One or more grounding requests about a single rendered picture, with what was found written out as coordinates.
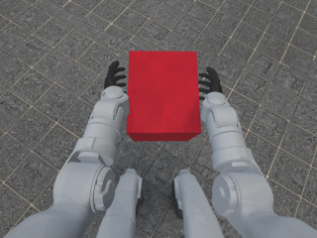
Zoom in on robot right hand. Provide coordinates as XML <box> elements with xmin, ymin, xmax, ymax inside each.
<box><xmin>198</xmin><ymin>66</ymin><xmax>223</xmax><ymax>100</ymax></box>

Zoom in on robot left forearm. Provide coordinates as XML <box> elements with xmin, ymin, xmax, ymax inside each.
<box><xmin>53</xmin><ymin>85</ymin><xmax>130</xmax><ymax>200</ymax></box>

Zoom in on robot right shin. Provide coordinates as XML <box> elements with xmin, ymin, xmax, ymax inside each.
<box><xmin>177</xmin><ymin>169</ymin><xmax>190</xmax><ymax>209</ymax></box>

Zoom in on right robot upper arm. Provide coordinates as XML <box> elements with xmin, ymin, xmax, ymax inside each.
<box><xmin>211</xmin><ymin>172</ymin><xmax>317</xmax><ymax>238</ymax></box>

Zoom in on right robot thigh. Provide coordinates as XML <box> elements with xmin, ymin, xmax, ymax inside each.
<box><xmin>173</xmin><ymin>174</ymin><xmax>225</xmax><ymax>238</ymax></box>

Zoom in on robot right forearm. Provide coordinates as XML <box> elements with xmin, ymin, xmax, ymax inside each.
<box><xmin>200</xmin><ymin>91</ymin><xmax>274</xmax><ymax>203</ymax></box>

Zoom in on carton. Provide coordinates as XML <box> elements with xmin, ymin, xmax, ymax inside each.
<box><xmin>126</xmin><ymin>51</ymin><xmax>201</xmax><ymax>142</ymax></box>

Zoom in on left robot upper arm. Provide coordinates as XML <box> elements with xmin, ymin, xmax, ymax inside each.
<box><xmin>3</xmin><ymin>162</ymin><xmax>115</xmax><ymax>238</ymax></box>

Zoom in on robot left hand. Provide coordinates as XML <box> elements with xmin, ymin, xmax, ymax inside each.
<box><xmin>104</xmin><ymin>60</ymin><xmax>127</xmax><ymax>93</ymax></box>

